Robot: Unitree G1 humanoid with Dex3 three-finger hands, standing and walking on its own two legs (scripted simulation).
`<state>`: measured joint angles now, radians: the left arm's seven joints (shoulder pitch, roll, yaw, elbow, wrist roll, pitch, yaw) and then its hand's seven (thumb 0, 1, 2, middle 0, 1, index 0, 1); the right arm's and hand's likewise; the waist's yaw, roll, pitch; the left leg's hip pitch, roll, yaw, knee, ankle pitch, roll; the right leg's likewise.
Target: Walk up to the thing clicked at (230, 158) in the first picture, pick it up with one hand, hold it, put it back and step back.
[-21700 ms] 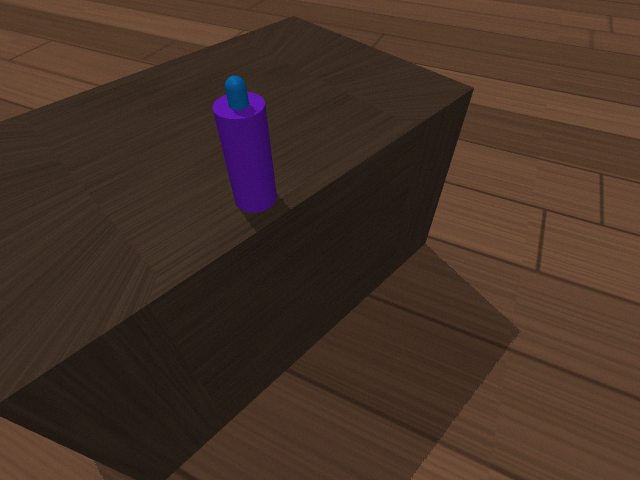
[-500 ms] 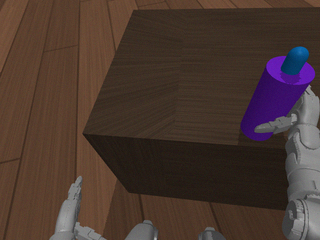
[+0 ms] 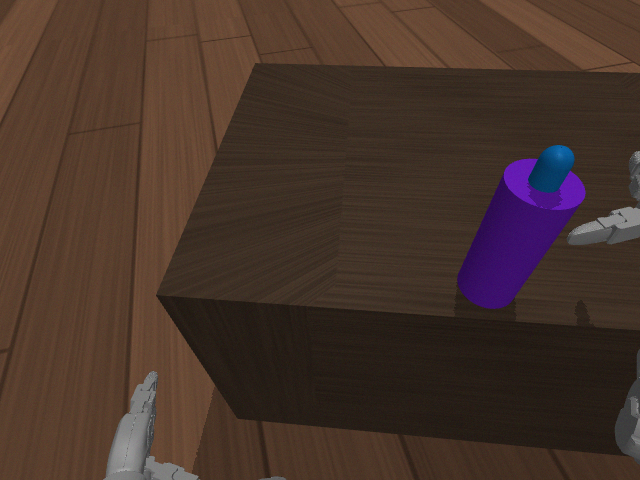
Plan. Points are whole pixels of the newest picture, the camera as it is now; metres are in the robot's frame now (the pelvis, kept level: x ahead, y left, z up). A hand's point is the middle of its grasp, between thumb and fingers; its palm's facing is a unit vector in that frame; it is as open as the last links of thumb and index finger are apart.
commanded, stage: sink last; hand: right
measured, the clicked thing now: (516, 229) +0.42 -0.21 +0.09
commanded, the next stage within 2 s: home in 1.20 s
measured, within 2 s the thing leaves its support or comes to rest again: neither
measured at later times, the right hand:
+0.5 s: hand out of the picture +0.33 -0.35 +0.13, palm faces +0.47 +0.80 -0.38, open 17.5 cm
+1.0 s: hand out of the picture +0.17 -0.25 +0.11, palm faces +0.39 +0.83 -0.39, open 17.5 cm
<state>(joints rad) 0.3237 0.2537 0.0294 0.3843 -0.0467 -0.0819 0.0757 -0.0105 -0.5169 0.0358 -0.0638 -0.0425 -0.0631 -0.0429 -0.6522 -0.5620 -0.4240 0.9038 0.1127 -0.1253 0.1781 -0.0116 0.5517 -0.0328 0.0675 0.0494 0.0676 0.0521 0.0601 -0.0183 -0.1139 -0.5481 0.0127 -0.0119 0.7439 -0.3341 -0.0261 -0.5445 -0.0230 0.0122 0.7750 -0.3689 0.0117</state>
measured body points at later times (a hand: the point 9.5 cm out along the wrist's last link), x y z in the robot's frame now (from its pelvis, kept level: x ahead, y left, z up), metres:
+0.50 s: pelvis +0.02 +0.00 +0.02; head +0.02 +0.01 +0.47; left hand +0.18 +0.26 -0.04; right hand +0.30 -0.39 +0.16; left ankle +0.02 +0.14 -0.71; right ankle +0.01 -0.13 -0.71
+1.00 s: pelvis +0.00 +0.02 +0.02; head -0.01 +0.04 +0.47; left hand +0.18 +0.27 -0.05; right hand +0.14 -0.29 +0.14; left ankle +0.02 +0.14 -0.71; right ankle +0.01 -0.12 -0.71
